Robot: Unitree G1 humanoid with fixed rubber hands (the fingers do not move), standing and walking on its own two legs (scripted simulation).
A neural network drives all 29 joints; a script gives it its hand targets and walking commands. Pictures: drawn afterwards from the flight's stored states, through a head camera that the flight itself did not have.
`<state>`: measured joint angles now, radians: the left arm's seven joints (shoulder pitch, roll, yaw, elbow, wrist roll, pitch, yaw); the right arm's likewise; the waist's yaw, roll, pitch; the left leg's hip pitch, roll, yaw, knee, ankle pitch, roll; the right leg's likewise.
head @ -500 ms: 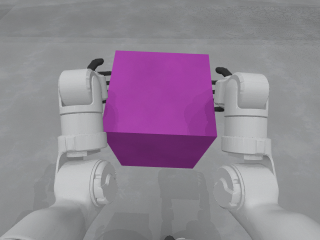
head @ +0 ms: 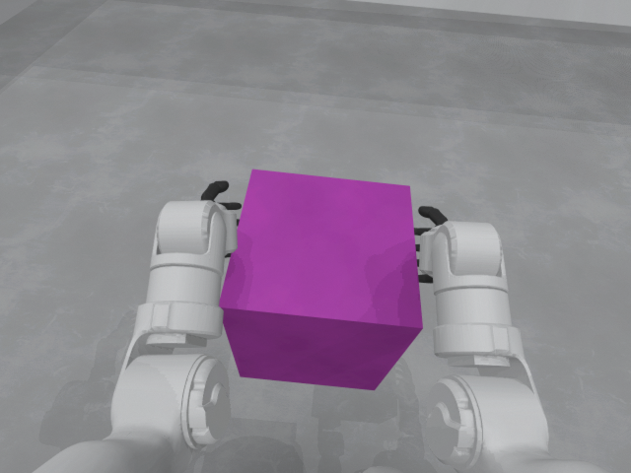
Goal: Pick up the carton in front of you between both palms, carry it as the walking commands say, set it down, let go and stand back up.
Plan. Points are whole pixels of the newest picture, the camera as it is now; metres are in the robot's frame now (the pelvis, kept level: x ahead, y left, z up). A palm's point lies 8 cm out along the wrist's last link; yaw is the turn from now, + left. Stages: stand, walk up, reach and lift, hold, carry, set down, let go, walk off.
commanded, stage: carry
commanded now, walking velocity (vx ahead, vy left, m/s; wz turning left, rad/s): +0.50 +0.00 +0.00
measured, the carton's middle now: (318, 288) +0.37 +0.02 +0.00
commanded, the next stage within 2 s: none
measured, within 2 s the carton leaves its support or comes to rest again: neither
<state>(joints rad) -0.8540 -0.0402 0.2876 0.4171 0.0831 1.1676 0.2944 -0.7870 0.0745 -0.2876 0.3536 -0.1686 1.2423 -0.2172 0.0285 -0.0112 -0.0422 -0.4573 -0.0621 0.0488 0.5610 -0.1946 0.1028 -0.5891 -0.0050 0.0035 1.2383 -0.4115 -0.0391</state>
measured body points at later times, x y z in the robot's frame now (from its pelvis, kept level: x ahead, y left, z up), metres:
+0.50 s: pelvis +0.28 +0.00 -0.01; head +0.29 +0.00 +0.44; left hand +0.66 +0.15 +0.11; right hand +0.66 -0.14 +0.10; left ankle +0.13 +0.08 -0.63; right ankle +0.36 -0.05 -0.73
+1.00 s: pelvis +0.57 +0.05 +0.01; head +0.56 +0.05 +0.46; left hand +0.89 +0.18 +0.09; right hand +0.87 -0.11 +0.08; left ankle +0.59 +0.14 -0.73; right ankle +0.47 -0.05 -0.66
